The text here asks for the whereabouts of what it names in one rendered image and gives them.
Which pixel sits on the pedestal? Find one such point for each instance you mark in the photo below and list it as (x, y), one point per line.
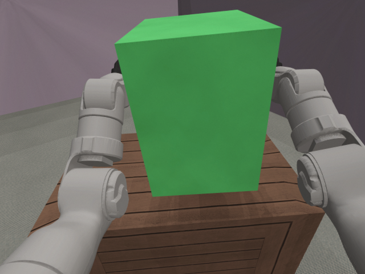
(249, 232)

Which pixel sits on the robot left hand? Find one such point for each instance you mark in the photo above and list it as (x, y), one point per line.
(116, 68)

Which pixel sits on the right robot upper arm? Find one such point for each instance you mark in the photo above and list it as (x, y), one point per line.
(334, 180)

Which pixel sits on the left robot upper arm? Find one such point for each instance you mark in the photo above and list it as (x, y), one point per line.
(89, 200)

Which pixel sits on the left robot forearm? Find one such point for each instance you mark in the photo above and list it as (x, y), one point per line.
(98, 142)

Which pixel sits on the robot right hand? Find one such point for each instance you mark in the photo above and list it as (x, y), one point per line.
(278, 63)

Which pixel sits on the carton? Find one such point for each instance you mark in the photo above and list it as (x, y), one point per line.
(199, 87)

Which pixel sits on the right robot forearm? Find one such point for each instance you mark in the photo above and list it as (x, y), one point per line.
(313, 117)

